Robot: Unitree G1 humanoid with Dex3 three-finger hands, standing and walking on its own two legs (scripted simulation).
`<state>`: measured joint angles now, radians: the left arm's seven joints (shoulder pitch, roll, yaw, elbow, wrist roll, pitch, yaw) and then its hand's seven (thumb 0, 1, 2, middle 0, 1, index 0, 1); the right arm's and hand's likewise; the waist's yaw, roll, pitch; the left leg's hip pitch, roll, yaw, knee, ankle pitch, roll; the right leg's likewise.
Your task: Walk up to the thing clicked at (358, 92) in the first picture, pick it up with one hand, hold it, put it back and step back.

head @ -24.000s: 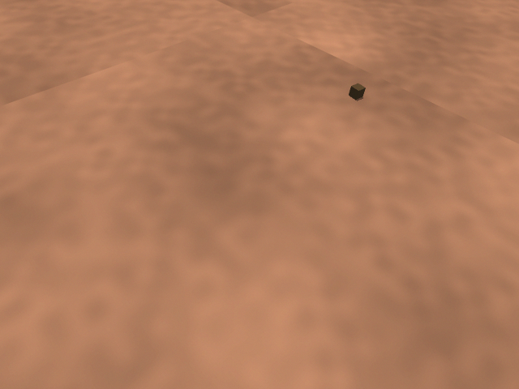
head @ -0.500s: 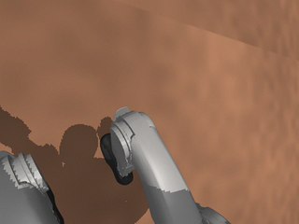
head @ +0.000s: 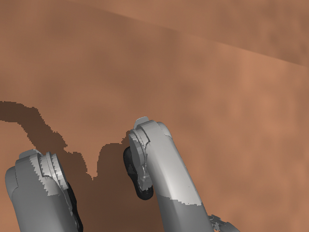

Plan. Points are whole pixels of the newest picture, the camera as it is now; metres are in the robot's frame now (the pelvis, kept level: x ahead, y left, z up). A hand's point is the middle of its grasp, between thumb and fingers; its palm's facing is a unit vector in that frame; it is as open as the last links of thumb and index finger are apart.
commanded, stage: lift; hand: left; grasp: from above
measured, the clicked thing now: out of the picture +0.50 +0.35 -0.21
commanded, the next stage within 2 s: hold in 1.56 s
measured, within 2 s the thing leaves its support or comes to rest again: neither
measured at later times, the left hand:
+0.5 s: hand out of the picture +0.41 +0.34 -0.01, palm faces -0.06 -0.44 -0.90, open 9.7 cm
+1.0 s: hand out of the picture +0.35 +0.29 +0.20, palm faces -0.12 -0.43 -0.89, open 9.7 cm
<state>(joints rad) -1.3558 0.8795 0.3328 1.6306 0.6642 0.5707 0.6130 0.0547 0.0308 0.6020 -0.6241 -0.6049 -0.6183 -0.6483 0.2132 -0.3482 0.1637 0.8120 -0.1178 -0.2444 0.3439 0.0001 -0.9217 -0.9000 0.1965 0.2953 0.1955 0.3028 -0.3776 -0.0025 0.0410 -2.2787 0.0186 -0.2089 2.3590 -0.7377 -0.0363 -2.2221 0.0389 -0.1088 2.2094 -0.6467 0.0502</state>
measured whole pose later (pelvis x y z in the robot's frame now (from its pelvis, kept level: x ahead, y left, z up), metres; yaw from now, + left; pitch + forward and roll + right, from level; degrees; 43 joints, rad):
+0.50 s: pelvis +0.00 -0.01 +0.08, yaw +7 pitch +36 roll -4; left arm -1.07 0.54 0.24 1.39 0.60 0.68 0.47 0.09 0.05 0.48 -0.72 -0.51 -0.71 -0.56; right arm 0.18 -0.29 0.01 0.91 -0.03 -0.19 0.24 0.00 -0.91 -0.90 0.20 0.30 0.20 0.30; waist -0.20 0.07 -0.22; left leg -2.02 0.03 -0.09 2.09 -0.70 -0.03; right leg -2.01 0.02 -0.02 2.02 -0.64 0.03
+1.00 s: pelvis +0.03 -0.03 +0.27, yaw +9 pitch +24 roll -2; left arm -0.86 0.31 0.08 1.35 0.50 0.80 0.52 0.05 0.09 0.54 -0.81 -0.55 -0.67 -0.51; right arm 0.18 -0.30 0.01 0.92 0.01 -0.22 0.08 0.01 -0.90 -0.90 0.20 0.30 0.20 0.30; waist -0.13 0.04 -0.24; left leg -1.26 0.06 -0.07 1.41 -0.57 -0.06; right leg -1.26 0.03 -0.04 1.38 -0.53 -0.02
